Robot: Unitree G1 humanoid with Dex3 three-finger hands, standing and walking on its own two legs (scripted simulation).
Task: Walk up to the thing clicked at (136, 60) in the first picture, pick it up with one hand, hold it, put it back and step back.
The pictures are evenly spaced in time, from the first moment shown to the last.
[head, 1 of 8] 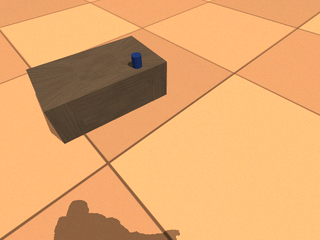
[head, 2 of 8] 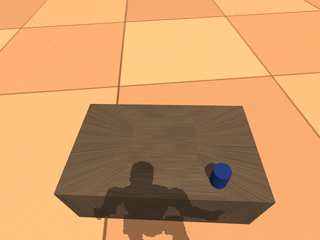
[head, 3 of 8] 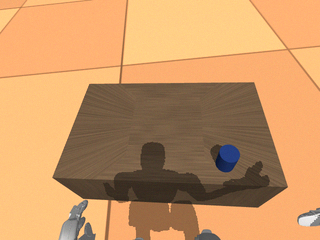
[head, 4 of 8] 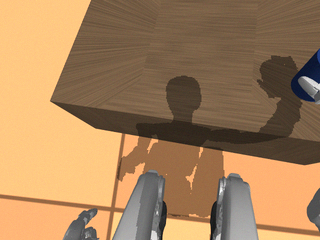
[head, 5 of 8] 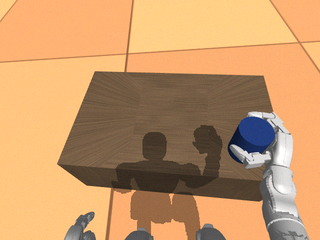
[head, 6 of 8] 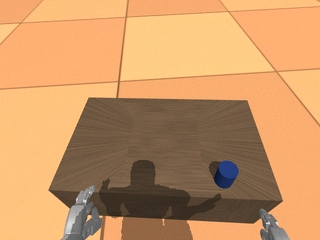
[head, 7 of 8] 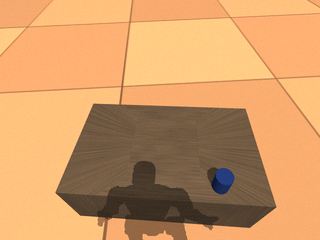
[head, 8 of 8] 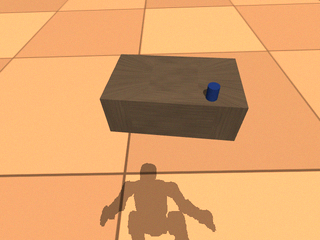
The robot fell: no
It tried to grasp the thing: yes
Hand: right
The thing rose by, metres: 0.38
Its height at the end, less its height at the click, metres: +0.00
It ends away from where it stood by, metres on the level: 0.01
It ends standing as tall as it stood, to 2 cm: yes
